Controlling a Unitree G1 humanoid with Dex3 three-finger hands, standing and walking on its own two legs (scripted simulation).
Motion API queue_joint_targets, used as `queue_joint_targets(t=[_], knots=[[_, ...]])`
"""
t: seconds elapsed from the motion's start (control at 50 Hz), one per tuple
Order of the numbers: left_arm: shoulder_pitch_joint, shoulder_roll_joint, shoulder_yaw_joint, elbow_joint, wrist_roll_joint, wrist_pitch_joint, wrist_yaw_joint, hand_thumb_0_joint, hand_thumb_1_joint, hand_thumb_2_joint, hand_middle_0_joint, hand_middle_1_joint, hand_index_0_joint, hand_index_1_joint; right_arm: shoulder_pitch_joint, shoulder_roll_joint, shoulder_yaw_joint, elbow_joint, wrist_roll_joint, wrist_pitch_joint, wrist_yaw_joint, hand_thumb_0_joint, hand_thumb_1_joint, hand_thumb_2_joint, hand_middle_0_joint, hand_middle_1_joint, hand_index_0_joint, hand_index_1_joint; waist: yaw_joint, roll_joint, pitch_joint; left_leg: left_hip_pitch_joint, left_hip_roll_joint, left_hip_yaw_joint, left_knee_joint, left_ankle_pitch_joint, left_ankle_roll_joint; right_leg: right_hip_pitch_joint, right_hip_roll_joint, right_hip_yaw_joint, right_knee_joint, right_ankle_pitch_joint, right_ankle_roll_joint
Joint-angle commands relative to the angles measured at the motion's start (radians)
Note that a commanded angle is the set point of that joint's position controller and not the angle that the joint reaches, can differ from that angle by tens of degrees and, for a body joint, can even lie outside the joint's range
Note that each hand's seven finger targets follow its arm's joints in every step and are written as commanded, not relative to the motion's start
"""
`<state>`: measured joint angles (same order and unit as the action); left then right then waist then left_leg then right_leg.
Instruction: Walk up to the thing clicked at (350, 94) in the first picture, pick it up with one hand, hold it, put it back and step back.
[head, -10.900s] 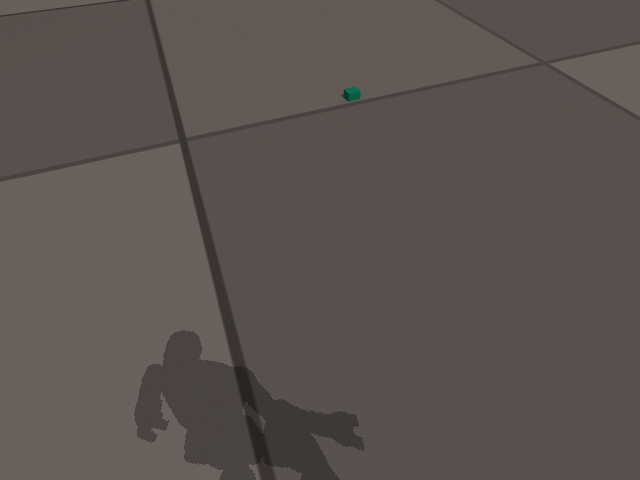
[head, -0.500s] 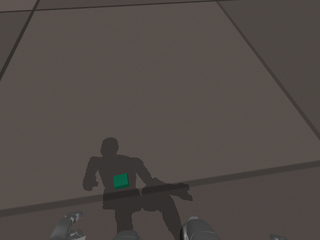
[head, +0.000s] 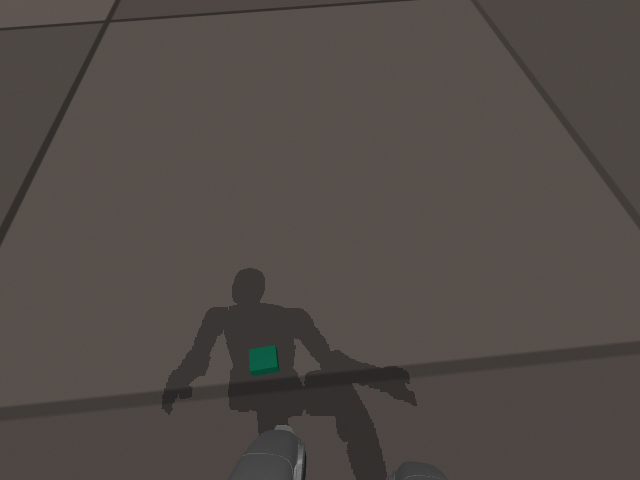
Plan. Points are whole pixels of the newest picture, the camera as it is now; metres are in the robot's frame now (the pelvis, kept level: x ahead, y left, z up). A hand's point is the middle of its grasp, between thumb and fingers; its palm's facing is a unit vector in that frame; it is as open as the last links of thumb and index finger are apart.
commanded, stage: walk up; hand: left
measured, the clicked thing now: (264, 360) +0.47 +0.25 -0.72
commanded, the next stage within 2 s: stand in 1.88 s
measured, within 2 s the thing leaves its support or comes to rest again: neither
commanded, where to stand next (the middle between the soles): +0.09 +0.00 m, yaw +1 degrees
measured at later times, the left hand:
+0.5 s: hand out of the picture -0.11 +0.28 -0.11, palm faces +0.04 -0.90 -0.42, open 7.4 cm
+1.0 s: hand (140, 460) +0.14 +0.28 -0.13, palm faces -0.01 -0.94 -0.35, open 7.4 cm
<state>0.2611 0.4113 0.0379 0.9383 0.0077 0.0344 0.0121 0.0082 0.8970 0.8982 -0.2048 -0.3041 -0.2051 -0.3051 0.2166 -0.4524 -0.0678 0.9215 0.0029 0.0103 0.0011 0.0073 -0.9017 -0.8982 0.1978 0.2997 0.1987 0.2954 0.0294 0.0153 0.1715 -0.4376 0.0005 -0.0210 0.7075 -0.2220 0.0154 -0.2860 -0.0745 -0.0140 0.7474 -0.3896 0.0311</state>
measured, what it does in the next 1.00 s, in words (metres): steps on the spot: left foot, then right foot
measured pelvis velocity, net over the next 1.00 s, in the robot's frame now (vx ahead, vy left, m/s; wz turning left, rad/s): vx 0.06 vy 0.01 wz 0.02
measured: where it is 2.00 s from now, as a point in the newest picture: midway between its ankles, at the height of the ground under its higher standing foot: outside the picture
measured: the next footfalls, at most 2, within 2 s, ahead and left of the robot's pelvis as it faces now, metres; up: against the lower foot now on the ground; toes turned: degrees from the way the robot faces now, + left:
left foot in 0.02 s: +0.15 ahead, +0.13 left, +0.00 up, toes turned +0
right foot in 0.28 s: -0.06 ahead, -0.11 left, +0.00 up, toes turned -4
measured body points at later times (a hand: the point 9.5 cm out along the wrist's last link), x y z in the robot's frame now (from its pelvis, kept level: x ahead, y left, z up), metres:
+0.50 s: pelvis -0.04 -0.01 +0.03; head -0.05 -0.02 +0.48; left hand -0.11 +0.33 -0.08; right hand +0.04 -0.34 -0.08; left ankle +0.07 +0.14 -0.64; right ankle -0.10 -0.11 -0.71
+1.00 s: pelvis +0.06 +0.01 +0.01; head +0.08 +0.02 +0.46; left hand +0.14 +0.33 -0.11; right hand +0.14 -0.30 -0.09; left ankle +0.08 +0.15 -0.71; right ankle +0.16 -0.15 -0.69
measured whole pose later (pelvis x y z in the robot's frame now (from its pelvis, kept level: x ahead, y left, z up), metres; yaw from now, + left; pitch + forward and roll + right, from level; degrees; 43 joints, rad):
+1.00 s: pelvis +0.06 +0.01 +0.01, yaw +1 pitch -4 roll +1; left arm 0.24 0.41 0.05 0.85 0.00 -0.01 -0.03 0.00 0.90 0.90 -0.20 -0.30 -0.20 -0.30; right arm 0.27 -0.37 -0.01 0.83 0.00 -0.07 0.01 0.01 -0.90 -0.90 0.20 0.30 0.21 0.30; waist -0.01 -0.05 0.12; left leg -0.23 0.05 0.05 0.59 -0.29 -0.01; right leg -0.46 -0.09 0.03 0.80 -0.25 -0.01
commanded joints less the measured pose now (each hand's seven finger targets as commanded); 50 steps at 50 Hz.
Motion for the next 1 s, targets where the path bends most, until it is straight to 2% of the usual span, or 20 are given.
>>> queue_joint_targets(t=[0.0,0.02,0.04,0.1,0.18,0.24,0.26,0.28,0.3,0.32,0.36,0.4,0.56,0.64,0.66,0.7,0.74,0.82,0.92,0.98], knots=[[-0.038,0.158,0.041,-0.127,-0.037,0.001,0.02,0.0,0.9,0.9,-0.2,-0.3,-0.2,-0.3,0.048,-0.254,-0.066,-0.073,-0.028,-0.018,-0.028,0.0,-0.9,-0.9,0.2,0.3,0.2,0.3,-0.04,0.082,-0.229,0.246,0.236,-0.281,-0.228,0.546,0.113,-0.127,0.069,0.054,0.227,0.145,-0.052],[-0.007,0.179,0.052,-0.119,-0.043,0.018,0.033,0.0,0.9,0.9,-0.2,-0.3,-0.2,-0.3,0.04,-0.319,-0.077,-0.092,-0.007,-0.013,-0.024,0.0,-0.9,-0.9,0.2,0.3,0.2,0.3,-0.052,0.19,-0.278,0.2,0.385,-0.478,-0.302,0.523,0.262,-0.113,0.138,0.081,0.421,-0.29,-0.048],[-0.016,0.2,0.057,-0.1,-0.031,0.029,0.041,0.0,0.9,0.9,-0.2,-0.3,-0.2,-0.3,0.017,-0.326,-0.09,-0.093,-0.012,-0.011,-0.028,0.0,-0.9,-0.9,0.2,0.3,0.2,0.3,-0.055,0.141,-0.275,0.132,0.397,-0.533,-0.33,0.339,0.288,-0.108,0.139,0.163,0.55,-0.3,-0.056],[0.036,0.201,0.073,-0.046,-0.031,0.033,0.028,0.0,0.9,0.9,-0.2,-0.3,-0.2,-0.3,-0.118,-0.239,-0.064,-0.127,-0.016,-0.008,-0.044,0.0,-0.9,-0.9,0.2,0.3,0.2,0.3,0.011,0.119,-0.24,0.078,0.277,-0.29,-0.289,0.08,0.209,-0.132,0.117,0.168,0.593,-0.157,-0.061],[0.124,0.19,0.094,-0.024,0.015,0.014,-0.023,0.0,0.9,0.9,-0.2,-0.3,-0.2,-0.3,-0.068,-0.247,-0.075,-0.115,-0.046,-0.019,-0.028,0.0,-0.9,-0.9,0.2,0.3,0.2,0.3,-0.002,0.18,-0.311,0.115,0.24,-0.297,-0.392,-0.551,0.148,-0.023,0.1,-0.011,0.212,-0.269,-0.052],[0.361,0.203,0.14,0.026,0.048,0.024,-0.053,0.0,0.9,0.9,-0.2,-0.3,-0.2,-0.3,-0.085,-0.267,-0.093,-0.117,-0.078,0.005,-0.029,0.0,-0.9,-0.9,0.2,0.3,0.2,0.3,0.106,0.218,-0.25,-0.086,0.121,-0.114,-0.395,-0.493,-0.012,0.352,0.158,-0.166,-0.268,-0.272,-0.092],[0.428,0.231,0.158,0.039,0.062,0.025,-0.057,0.0,0.9,0.9,-0.2,-0.3,-0.2,-0.3,-0.103,-0.196,-0.081,-0.115,-0.077,0.011,-0.048,0.0,-0.9,-0.9,0.2,0.3,0.2,0.3,0.172,-0.037,-0.156,-0.287,0.007,0.011,-0.082,-0.522,-0.077,0.457,0.112,-0.048,-0.474,-0.25,-0.123],[0.298,0.319,0.169,-0.026,0.046,-0.003,-0.034,0.0,0.9,0.9,-0.2,-0.3,-0.2,-0.3,-0.127,-0.065,-0.042,-0.174,-0.046,0.01,-0.03,0.0,-0.9,-0.9,0.2,0.3,0.2,0.3,0.123,-0.328,-0.003,-0.592,-0.14,0.046,0.387,-0.434,-0.043,0.286,-0.25,0.622,-0.599,-0.659,-0.158],[0.117,0.368,0.17,-0.112,0.053,-0.022,-0.021,0.0,0.9,0.9,-0.2,-0.3,-0.2,-0.3,-0.239,-0.19,-0.071,-0.197,-0.037,-0.003,-0.039,0.0,-0.9,-0.9,0.2,0.3,0.2,0.3,0.124,-0.138,0.146,-0.546,-0.013,-0.217,0.374,-0.264,-0.046,-0.038,-0.43,0.873,-0.739,-0.864,-0.24],[0.051,0.311,0.149,-0.124,0.041,-0.053,-0.017,0.0,0.9,0.9,-0.2,-0.3,-0.2,-0.3,-0.211,-0.211,-0.079,-0.165,-0.001,-0.023,-0.021,0.0,-0.9,-0.9,0.2,0.3,0.2,0.3,0.056,0.039,0.216,-0.481,0.009,-0.225,0.363,-0.11,-0.024,-0.027,-0.359,0.691,-0.729,-0.667,-0.207],[-0.044,0.288,0.148,-0.114,0.046,-0.095,-0.015,0.0,0.9,0.9,-0.2,-0.3,-0.2,-0.3,-0.015,-0.17,-0.076,-0.106,0.0,-0.039,0.011,0.0,-0.9,-0.9,0.2,0.3,0.2,0.3,-0.065,-0.019,0.09,-0.359,-0.028,-0.145,0.364,0.002,-0.025,0.121,-0.166,0.335,-0.623,-0.281,-0.13],[0.011,0.234,0.135,-0.118,0.04,-0.106,-0.028,0.0,0.9,0.9,-0.2,-0.3,-0.2,-0.3,0.023,-0.153,-0.073,-0.096,-0.003,-0.039,0.036,0.0,-0.9,-0.9,0.2,0.3,0.2,0.3,-0.04,-0.1,0.015,-0.203,-0.023,-0.07,0.333,0.03,-0.038,0.097,-0.12,0.199,-0.643,-0.249,-0.149],[0.197,0.246,0.118,-0.126,0.023,-0.092,-0.046,0.0,0.9,0.9,-0.2,-0.3,-0.2,-0.3,-0.126,-0.137,-0.052,-0.156,-0.019,-0.052,0.054,0.0,-0.9,-0.9,0.2,0.3,0.2,0.3,0.071,-0.165,0.016,-0.087,0.052,0.042,-0.055,-0.06,-0.02,0.213,-0.166,0.12,-0.554,-0.099,-0.212],[0.179,0.248,0.09,-0.152,0.006,-0.079,-0.044,0.0,0.9,0.9,-0.2,-0.3,-0.2,-0.3,0.087,-0.148,-0.066,-0.086,-0.02,-0.079,0.023,0.0,-0.9,-0.9,0.2,0.3,0.2,0.3,-0.048,-0.067,-0.071,0.303,-0.016,0.112,-0.241,-0.007,0.015,0.097,-0.14,0.024,-0.216,0.41,-0.193],[0.222,0.198,0.07,-0.155,0.001,-0.074,-0.045,0.0,0.9,0.9,-0.2,-0.3,-0.2,-0.3,0.215,-0.186,-0.085,-0.056,-0.026,-0.088,0.007,0.0,-0.9,-0.9,0.2,0.3,0.2,0.3,-0.091,0.047,-0.186,0.498,-0.01,0.085,-0.243,-0.049,0.027,0.031,-0.072,-0.042,0.048,0.432,-0.151],[0.222,0.183,0.074,-0.183,0.0,-0.07,-0.036,0.0,0.9,0.9,-0.2,-0.3,-0.2,-0.3,0.313,-0.36,-0.115,-0.089,-0.01,-0.102,-0.005,0.0,-0.9,-0.9,0.2,0.3,0.2,0.3,-0.135,0.189,-0.255,0.603,0.444,-0.727,-0.441,-0.164,0.242,-0.339,0.119,0.073,0.44,-0.192,-0.08],[0.167,0.243,0.075,-0.173,-0.01,-0.062,-0.029,0.0,0.9,0.9,-0.2,-0.3,-0.2,-0.3,0.212,-0.3,-0.092,-0.11,0.014,-0.103,-0.008,0.0,-0.9,-0.9,0.2,0.3,0.2,0.3,-0.072,-0.015,-0.125,0.397,0.395,-0.478,-0.414,-0.062,0.226,-0.314,0.03,0.189,0.491,-0.096,-0.091],[0.238,0.193,0.078,-0.116,-0.012,-0.049,-0.042,0.0,0.9,0.9,-0.2,-0.3,-0.2,-0.3,0.095,-0.21,-0.049,-0.146,-0.002,-0.119,-0.012,0.0,-0.9,-0.9,0.2,0.3,0.2,0.3,-0.009,0.121,-0.05,0.138,0.254,-0.116,-0.389,0.271,0.18,-0.153,-0.004,0.106,0.334,0.033,-0.052],[0.106,0.144,0.067,-0.109,-0.011,-0.046,-0.036,0.0,0.9,0.9,-0.2,-0.3,-0.2,-0.3,0.028,-0.188,-0.026,-0.153,-0.008,-0.107,-0.017,0.0,-0.9,-0.9,0.2,0.3,0.2,0.3,-0.013,0.166,-0.071,0.037,0.247,-0.022,-0.303,0.451,0.181,-0.03,-0.009,0.01,0.063,0.172,-0.035],[0.083,0.149,0.069,-0.085,-0.009,-0.05,-0.031,0.0,0.9,0.9,-0.2,-0.3,-0.2,-0.3,-0.011,-0.195,-0.025,-0.15,0.008,-0.08,-0.015,0.0,-0.9,-0.9,0.2,0.3,0.2,0.3,0.001,0.145,-0.145,0.036,0.222,-0.023,-0.186,0.327,0.154,0.09,0.036,-0.022,-0.082,0.278,-0.046]])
